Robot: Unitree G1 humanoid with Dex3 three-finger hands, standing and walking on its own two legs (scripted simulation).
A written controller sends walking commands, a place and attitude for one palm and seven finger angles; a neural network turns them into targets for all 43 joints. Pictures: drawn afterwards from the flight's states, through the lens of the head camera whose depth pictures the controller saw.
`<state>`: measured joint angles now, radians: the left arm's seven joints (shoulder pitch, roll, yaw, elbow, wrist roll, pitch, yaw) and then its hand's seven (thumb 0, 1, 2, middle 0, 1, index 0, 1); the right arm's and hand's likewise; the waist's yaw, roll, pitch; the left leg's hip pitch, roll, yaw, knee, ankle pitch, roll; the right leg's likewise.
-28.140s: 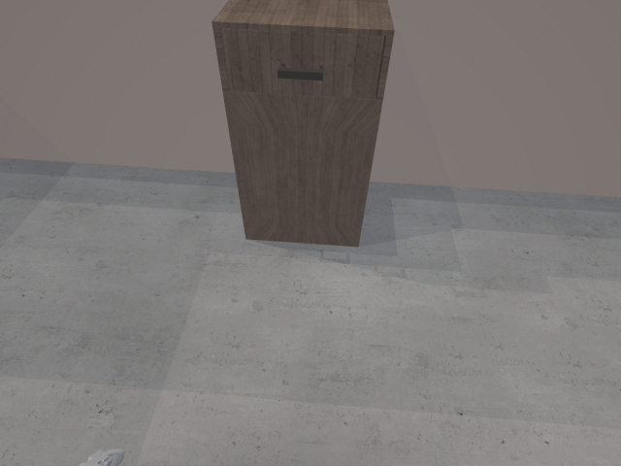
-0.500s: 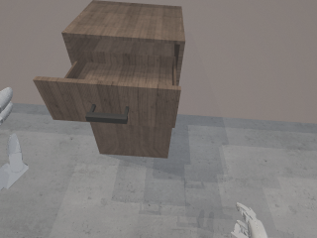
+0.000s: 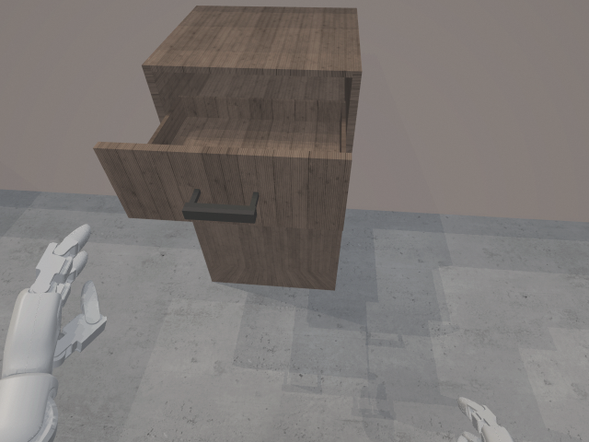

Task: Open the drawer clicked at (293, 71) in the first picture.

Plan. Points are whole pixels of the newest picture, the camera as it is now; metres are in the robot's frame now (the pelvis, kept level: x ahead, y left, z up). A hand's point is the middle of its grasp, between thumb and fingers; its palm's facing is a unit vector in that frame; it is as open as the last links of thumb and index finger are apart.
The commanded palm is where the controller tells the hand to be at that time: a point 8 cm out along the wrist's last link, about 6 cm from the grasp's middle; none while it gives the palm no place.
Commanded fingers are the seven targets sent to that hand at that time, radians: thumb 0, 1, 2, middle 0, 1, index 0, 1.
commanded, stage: let the arm hang, fingers relaxed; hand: left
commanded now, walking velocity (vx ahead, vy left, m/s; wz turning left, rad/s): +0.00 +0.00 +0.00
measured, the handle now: (222, 204) +0.52 +0.15 +0.02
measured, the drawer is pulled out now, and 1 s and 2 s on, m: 0.30 0.30 0.30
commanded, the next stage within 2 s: look to check the result in 1.02 s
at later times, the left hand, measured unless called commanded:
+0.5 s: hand out of the picture -0.05 +0.18 -0.16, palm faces +0.06 -0.96 -0.27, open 7.3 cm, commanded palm none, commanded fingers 0.00 0.90 0.90 -0.20 -0.30 -0.20 -0.30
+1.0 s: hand out of the picture +0.01 +0.14 -0.16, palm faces +0.05 -0.98 -0.20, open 7.4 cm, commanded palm none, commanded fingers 0.00 0.90 0.90 -0.20 -0.30 -0.20 -0.30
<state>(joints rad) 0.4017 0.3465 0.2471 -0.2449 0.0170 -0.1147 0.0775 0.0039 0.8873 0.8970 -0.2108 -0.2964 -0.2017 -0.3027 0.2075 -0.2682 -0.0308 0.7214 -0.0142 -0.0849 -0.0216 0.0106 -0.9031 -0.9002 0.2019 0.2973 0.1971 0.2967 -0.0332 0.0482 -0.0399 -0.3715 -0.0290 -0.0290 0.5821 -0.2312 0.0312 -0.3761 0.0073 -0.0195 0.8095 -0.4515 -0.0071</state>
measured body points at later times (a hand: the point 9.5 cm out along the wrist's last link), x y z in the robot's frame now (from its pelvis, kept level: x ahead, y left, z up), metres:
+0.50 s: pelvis -0.01 -0.03 +0.01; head +0.01 -0.04 +0.46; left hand -0.05 +0.23 -0.14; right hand -0.04 -0.25 -0.16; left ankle +0.04 +0.10 -0.73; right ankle +0.01 -0.13 -0.73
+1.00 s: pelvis +0.00 -0.03 +0.01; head +0.01 -0.04 +0.46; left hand +0.01 +0.20 -0.15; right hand -0.02 -0.24 -0.16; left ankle +0.04 +0.10 -0.73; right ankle +0.01 -0.13 -0.73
